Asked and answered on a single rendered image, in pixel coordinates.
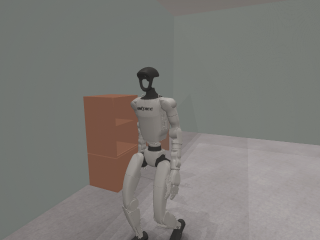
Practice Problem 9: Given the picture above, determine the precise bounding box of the robot left hand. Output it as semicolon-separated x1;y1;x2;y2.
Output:
164;169;181;200

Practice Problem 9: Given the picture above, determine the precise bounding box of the cupboard door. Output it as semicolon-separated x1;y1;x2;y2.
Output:
138;122;170;151

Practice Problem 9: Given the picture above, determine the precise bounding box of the left robot upper arm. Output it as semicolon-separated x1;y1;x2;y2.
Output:
159;97;180;139

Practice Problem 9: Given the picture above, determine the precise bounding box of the robot right forearm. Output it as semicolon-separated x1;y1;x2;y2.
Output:
137;127;147;152

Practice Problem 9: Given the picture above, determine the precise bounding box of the right robot shin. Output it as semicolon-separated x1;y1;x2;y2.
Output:
122;206;143;239

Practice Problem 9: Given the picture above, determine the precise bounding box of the robot shin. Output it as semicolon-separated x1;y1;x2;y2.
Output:
122;206;143;239
157;210;182;229

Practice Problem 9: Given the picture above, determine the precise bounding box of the left robot shin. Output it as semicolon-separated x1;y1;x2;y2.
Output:
157;210;182;229

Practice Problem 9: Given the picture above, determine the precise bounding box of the robot left forearm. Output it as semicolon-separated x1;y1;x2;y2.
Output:
170;128;183;171

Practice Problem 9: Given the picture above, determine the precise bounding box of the right robot upper arm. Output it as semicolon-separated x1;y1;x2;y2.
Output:
130;97;141;128

